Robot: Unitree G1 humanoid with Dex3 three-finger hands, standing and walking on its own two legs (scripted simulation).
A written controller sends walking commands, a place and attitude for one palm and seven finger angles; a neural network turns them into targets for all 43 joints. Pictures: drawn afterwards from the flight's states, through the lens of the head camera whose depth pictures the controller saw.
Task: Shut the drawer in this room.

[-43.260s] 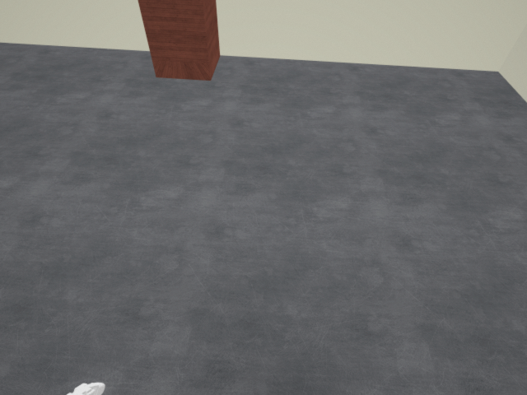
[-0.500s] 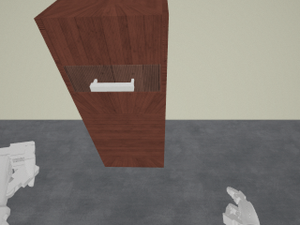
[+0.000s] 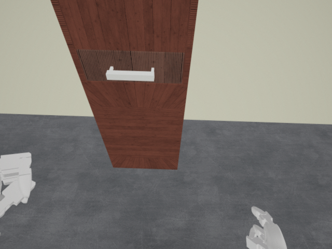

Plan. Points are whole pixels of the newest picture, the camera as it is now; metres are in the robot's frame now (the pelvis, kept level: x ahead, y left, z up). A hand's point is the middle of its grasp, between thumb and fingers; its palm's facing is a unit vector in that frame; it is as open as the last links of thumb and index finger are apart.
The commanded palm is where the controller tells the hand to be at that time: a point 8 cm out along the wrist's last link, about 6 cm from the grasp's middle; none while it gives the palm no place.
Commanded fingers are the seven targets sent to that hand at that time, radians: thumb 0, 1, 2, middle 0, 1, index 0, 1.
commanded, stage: step back with the hand held close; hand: left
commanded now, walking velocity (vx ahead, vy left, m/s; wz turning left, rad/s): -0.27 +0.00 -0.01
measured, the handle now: (131, 72) +0.69 +0.18 +0.03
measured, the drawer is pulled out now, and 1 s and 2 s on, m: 0.00 0.00 0.00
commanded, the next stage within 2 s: stop stepping back and stand still in 0.60 s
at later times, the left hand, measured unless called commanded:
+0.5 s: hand out of the picture +0.13 +0.26 +0.17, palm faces +0.37 -0.80 -0.47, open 3.3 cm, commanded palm +0.05 +0.29 +0.18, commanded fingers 0.00 0.90 0.90 -1.40 -1.60 -1.40 -1.60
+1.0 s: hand out of the picture +0.01 +0.23 +0.16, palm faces +0.38 -0.83 -0.41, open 3.3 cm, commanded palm -0.04 +0.26 +0.18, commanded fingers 0.00 0.90 0.90 -1.40 -1.60 -1.40 -1.60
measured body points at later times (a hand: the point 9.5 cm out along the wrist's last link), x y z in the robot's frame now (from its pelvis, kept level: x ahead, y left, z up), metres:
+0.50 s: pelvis -0.07 +0.01 +0.00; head -0.04 +0.04 +0.45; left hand +0.10 +0.30 +0.20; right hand +0.11 -0.22 -0.07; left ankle +0.01 +0.10 -0.73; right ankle -0.09 -0.12 -0.69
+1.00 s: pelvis -0.18 -0.01 +0.00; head -0.19 -0.01 +0.45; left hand -0.01 +0.27 +0.19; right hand -0.05 -0.29 -0.08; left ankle -0.15 +0.10 -0.73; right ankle -0.22 -0.12 -0.73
